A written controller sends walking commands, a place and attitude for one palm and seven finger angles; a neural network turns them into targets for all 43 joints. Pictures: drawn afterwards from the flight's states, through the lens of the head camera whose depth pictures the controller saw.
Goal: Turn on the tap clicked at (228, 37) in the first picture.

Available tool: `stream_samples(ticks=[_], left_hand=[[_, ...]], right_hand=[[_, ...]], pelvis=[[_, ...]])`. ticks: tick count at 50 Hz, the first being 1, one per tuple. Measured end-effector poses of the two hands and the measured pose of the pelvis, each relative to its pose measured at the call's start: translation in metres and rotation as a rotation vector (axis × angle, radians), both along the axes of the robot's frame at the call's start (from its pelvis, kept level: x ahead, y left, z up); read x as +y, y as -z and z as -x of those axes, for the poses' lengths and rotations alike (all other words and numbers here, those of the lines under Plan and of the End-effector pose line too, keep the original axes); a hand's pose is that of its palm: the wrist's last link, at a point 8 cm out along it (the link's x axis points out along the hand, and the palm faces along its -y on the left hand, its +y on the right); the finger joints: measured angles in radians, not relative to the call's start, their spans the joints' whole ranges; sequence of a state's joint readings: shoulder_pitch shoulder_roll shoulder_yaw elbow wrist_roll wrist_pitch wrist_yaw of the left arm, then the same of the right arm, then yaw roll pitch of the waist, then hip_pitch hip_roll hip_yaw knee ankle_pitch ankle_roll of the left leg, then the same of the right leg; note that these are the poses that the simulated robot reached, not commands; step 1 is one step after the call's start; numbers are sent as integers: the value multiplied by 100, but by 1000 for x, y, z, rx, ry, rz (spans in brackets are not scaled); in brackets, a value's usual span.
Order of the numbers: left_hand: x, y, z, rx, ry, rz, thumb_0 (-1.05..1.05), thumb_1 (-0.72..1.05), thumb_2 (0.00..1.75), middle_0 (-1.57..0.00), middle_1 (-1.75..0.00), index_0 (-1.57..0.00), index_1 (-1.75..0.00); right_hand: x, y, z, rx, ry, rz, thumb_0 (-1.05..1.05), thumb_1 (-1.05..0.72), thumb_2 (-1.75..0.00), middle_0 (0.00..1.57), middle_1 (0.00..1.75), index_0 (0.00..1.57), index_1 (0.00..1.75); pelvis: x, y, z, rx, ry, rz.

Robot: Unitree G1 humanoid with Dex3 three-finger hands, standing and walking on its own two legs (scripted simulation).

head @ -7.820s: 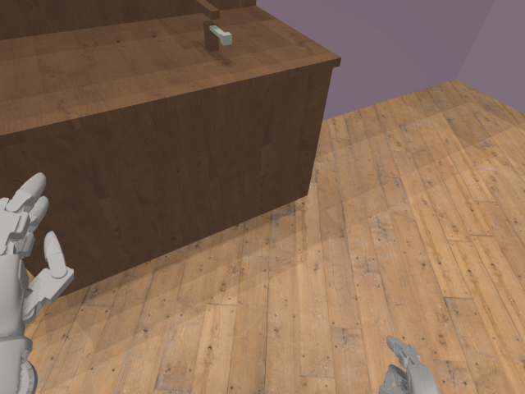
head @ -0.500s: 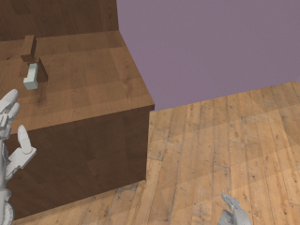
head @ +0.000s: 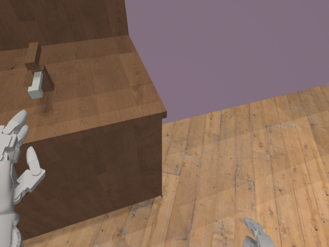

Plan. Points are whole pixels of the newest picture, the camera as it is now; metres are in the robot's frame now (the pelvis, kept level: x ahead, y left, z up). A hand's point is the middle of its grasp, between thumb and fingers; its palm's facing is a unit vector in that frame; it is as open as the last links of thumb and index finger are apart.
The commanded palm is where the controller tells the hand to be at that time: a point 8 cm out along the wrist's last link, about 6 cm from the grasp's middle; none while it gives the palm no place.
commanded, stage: look again from close up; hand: left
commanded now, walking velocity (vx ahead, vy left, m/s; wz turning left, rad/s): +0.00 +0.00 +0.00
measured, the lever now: (35, 92) +0.49 +0.42 +0.10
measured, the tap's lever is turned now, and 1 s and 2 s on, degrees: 0 0 0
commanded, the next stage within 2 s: shuffle to correct the standing spot in 0.28 s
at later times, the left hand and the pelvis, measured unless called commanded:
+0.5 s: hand (30, 142) +0.26 +0.28 +0.17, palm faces +0.42 -0.85 -0.32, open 7.4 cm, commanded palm +0.21 +0.31 +0.18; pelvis +0.05 +0.03 +0.00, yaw +1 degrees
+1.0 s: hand (43, 120) +0.33 +0.29 +0.16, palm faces +0.38 -0.84 -0.39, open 7.4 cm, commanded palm +0.26 +0.33 +0.18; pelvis +0.11 +0.05 -0.02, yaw +1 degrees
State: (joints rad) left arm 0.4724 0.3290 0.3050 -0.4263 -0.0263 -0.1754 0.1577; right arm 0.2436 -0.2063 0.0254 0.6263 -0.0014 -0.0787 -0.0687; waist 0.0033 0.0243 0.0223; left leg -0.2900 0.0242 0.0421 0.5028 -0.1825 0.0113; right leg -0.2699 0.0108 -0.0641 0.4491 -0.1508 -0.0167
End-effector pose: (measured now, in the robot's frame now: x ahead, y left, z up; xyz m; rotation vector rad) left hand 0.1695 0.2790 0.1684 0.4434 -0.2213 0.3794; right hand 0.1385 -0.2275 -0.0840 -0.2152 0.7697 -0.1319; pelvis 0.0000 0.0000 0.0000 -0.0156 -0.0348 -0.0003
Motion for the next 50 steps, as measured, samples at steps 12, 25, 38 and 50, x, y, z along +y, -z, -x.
stream_samples(ticks=[12, 25, 38, 50], left_hand=[[17, -12, -32, -90, 125, -27, 2, 89, 90, -20, -30, -21, -30], [43, -10, -53, -134, 33, 4, 2, 89, 90, -21, -30, -21, -30], [45, -5, -97, -98, 54, -13, 2, 89, 90, -21, -30, -21, -30], [50, -9, -117, -118, 84, -69, 2, 89, 90, -21, -30, -21, -30]], right_hand=[[13, -19, -13, -78, -13, 1, 2, -91, -90, 21, 30, 20, 30], [44, -22, -71, -74, -125, -2, 2, -91, -90, 21, 30, 20, 30], [44, -22, -132, -124, -78, 2, 2, -91, -90, 21, 30, 20, 30], [41, 3, -128, -36, -17, -5, 2, -91, -90, 21, 30, 20, 30]], pelvis=[[19, -3, -11, 8, 32, -3], [27, -3, -50, 25, -14, 2], [35, 8, -90, 36, -9, 7], [46, 20, -108, 32, -16, 13]])
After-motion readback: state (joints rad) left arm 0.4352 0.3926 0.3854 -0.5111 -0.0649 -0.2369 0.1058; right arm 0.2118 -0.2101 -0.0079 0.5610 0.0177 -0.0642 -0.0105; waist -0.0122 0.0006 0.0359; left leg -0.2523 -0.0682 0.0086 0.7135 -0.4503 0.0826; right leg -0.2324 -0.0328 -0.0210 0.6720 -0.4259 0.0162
